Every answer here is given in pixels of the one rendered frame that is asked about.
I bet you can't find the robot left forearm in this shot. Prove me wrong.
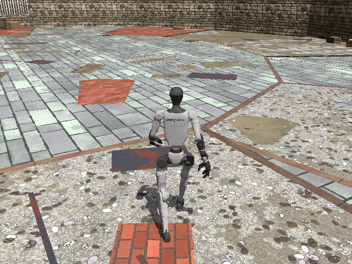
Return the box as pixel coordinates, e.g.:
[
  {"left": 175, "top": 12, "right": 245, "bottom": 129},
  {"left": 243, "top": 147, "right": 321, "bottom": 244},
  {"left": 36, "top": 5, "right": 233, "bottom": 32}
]
[{"left": 149, "top": 131, "right": 156, "bottom": 142}]

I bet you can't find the robot left thigh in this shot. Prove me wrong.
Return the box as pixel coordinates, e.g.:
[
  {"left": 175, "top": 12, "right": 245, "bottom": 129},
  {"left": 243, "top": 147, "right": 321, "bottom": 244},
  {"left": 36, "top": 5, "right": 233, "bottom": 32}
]
[{"left": 156, "top": 155, "right": 169, "bottom": 202}]

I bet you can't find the robot right upper arm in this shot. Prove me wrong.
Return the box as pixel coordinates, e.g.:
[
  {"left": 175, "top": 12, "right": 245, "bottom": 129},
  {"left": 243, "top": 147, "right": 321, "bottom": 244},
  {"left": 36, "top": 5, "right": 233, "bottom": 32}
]
[{"left": 188, "top": 111, "right": 202, "bottom": 142}]

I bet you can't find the robot right forearm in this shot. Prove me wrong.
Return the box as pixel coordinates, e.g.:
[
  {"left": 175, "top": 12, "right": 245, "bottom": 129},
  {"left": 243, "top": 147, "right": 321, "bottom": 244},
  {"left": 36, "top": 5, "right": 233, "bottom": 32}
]
[{"left": 196, "top": 134, "right": 209, "bottom": 163}]

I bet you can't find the humanoid robot torso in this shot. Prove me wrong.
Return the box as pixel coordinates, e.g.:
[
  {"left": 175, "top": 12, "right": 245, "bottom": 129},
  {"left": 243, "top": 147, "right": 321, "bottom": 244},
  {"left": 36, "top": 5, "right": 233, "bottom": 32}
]
[{"left": 163, "top": 108, "right": 189, "bottom": 165}]

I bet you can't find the left robot hand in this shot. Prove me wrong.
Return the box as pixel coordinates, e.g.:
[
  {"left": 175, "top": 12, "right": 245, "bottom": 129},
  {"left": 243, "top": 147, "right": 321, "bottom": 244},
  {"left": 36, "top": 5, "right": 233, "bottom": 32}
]
[{"left": 150, "top": 138, "right": 162, "bottom": 147}]

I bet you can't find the robot left upper arm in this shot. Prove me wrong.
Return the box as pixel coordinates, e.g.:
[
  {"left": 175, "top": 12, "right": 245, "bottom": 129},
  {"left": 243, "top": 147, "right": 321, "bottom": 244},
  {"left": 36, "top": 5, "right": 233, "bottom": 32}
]
[{"left": 150, "top": 110, "right": 165, "bottom": 138}]

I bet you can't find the right robot hand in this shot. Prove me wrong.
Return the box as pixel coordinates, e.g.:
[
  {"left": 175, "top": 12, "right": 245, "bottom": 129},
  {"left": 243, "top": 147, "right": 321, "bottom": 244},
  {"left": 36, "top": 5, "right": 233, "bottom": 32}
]
[{"left": 198, "top": 161, "right": 211, "bottom": 178}]

